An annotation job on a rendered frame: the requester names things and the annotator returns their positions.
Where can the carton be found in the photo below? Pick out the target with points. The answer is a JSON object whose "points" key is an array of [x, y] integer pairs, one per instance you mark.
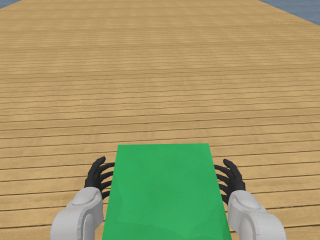
{"points": [[165, 192]]}

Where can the robot right forearm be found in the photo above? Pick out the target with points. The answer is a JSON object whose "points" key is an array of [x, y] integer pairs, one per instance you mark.
{"points": [[250, 220]]}

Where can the robot right hand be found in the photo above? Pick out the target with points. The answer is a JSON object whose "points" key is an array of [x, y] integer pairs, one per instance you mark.
{"points": [[234, 180]]}

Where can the robot left hand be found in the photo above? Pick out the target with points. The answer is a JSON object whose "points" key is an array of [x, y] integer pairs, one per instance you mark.
{"points": [[95, 177]]}

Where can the robot left forearm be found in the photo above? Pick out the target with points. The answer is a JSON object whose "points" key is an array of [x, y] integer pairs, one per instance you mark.
{"points": [[80, 218]]}

